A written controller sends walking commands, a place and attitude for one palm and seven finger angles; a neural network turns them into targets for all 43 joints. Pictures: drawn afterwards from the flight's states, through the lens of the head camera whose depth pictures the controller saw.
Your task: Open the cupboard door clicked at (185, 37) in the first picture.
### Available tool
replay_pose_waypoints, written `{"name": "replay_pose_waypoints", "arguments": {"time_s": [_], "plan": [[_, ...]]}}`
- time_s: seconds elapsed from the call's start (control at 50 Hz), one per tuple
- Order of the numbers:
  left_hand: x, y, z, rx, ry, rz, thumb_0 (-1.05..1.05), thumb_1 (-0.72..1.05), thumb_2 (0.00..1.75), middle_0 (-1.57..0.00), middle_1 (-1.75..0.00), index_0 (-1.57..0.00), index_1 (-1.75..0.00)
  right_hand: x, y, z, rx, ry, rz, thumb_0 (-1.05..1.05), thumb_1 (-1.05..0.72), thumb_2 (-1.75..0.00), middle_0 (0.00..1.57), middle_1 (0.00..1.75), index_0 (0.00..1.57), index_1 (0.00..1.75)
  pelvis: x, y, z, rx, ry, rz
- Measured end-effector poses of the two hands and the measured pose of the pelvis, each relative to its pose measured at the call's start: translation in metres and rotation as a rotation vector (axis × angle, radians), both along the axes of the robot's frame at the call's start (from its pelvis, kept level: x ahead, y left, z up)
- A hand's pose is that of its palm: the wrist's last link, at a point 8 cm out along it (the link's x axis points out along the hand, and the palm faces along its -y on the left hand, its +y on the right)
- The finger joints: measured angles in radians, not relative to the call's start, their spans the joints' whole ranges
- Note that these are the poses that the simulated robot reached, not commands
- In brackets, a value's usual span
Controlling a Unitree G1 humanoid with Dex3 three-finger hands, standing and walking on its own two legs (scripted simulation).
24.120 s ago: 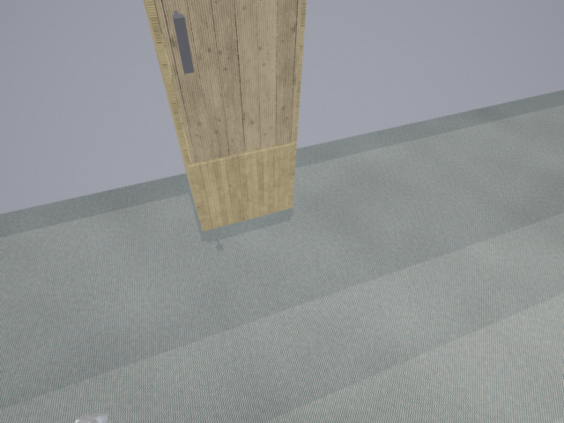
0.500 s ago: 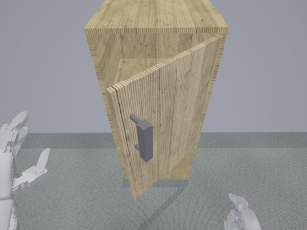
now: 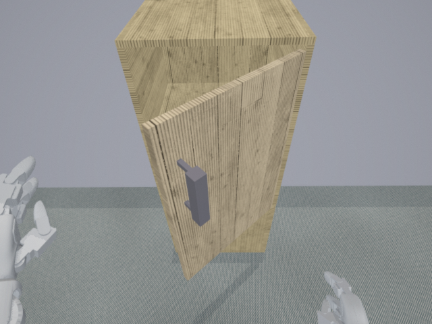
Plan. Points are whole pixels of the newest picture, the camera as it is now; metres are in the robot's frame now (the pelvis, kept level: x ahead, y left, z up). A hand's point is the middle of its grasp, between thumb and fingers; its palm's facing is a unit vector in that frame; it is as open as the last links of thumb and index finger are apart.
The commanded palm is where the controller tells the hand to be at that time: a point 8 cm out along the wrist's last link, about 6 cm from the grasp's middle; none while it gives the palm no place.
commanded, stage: step back with the hand held close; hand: left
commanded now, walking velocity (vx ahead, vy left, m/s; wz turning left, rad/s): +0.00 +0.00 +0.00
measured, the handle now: (191, 192) +0.33 +0.10 +0.08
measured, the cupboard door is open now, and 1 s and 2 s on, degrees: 42 42 42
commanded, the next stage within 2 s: stop stepping back and stand still in 1.04 s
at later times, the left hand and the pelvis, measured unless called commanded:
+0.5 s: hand (24, 254) +0.15 +0.28 +0.15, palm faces +0.34 -0.79 -0.51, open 7.4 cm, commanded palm +0.09 +0.32 +0.17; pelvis -0.06 +0.03 -0.01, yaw -2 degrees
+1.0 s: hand out of the picture +0.02 +0.32 +0.17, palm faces +0.51 -0.74 -0.44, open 7.4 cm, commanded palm -0.06 +0.35 +0.17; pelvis -0.17 +0.04 -0.03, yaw +4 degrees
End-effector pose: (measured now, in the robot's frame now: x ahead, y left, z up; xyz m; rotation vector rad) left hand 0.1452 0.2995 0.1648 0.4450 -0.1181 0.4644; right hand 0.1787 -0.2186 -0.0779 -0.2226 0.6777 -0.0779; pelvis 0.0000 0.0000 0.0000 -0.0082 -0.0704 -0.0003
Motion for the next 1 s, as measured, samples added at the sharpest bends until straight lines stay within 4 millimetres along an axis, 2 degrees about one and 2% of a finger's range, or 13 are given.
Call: {"name": "replay_pose_waypoints", "arguments": {"time_s": [0.14, 0.2, 0.3, 0.4, 0.62, 0.82, 0.94, 1.0], "plan": [[0.002, 0.0, 0.013, 0.076, -0.019, -0.034, 0.01, 0.89, 0.89, -0.21, -0.3, -0.21, -0.3, -0.003, -0.005, 0.0, 0.0, 0.014, -0.022, 0.02, -0.9, -0.9, 0.2, 0.3, 0.2, 0.3, -0.004, 0.001, -0.001, -0.011, 0.035, -0.005], [0.005, 0.001, 0.012, 0.099, 0.013, -0.064, 0.01, 0.89, 0.9, -0.21, -0.3, -0.2, -0.3, -0.008, -0.009, 0.001, -0.005, 0.025, -0.055, 0.02, -0.9, -0.9, 0.2, 0.3, 0.2, 0.3, -0.009, 0.004, -0.001, -0.011, 0.054, -0.016], [0.003, 0.002, 0.003, 0.108, 0.074, -0.112, 0.01, 0.89, 0.89, -0.21, -0.3, -0.21, -0.3, -0.024, -0.013, 0.002, -0.02, 0.044, -0.112, 0.02, -0.9, -0.9, 0.2, 0.3, 0.2, 0.3, -0.02, 0.012, -0.002, -0.009, 0.068, -0.032], [-0.008, 0.008, 0.004, 0.129, 0.058, -0.145, 0.01, 0.89, 0.89, -0.22, -0.3, -0.21, -0.3, -0.047, -0.011, 0.004, -0.042, 0.056, -0.138, 0.02, -0.9, -0.9, 0.2, 0.3, 0.2, 0.3, -0.036, 0.02, -0.005, -0.01, 0.067, -0.038], [-0.067, 0.029, 0.01, 0.184, -0.048, -0.112, 0.01, 0.89, 0.89, -0.22, -0.3, -0.21, -0.3, -0.101, 0.012, -0.002, -0.046, 0.029, -0.101, 0.02, -0.9, -0.9, 0.2, 0.3, 0.2, 0.3, -0.084, 0.032, -0.015, -0.027, 0.051, -0.013], [-0.139, 0.03, 0.013, 0.186, -0.127, -0.02, 0.01, 0.89, 0.89, -0.22, -0.3, -0.21, -0.3, -0.139, 0.025, -0.02, -0.036, 0.056, -0.004, 0.02, -0.9, -0.9, 0.2, 0.3, 0.2, 0.3, -0.125, 0.029, -0.023, -0.025, 0.032, 0.053], [-0.157, 0.041, 0.011, 0.162, -0.195, -0.035, 0.01, 0.89, 0.9, -0.22, -0.3, -0.21, -0.3, -0.163, 0.028, -0.018, -0.079, 0.048, -0.019, 0.02, -0.9, -0.9, 0.2, 0.3, 0.2, 0.3, -0.154, 0.039, -0.027, -0.039, 0.017, 0.053], [-0.167, 0.049, 0.016, 0.189, -0.203, -0.038, 0.01, 0.89, 0.9, -0.22, -0.3, -0.21, -0.3, -0.177, 0.032, -0.013, -0.069, 0.017, -0.026, 0.02, -0.9, -0.9, 0.2, 0.3, 0.2, 0.3, -0.172, 0.039, -0.026, -0.074, 0.017, 0.072]]}}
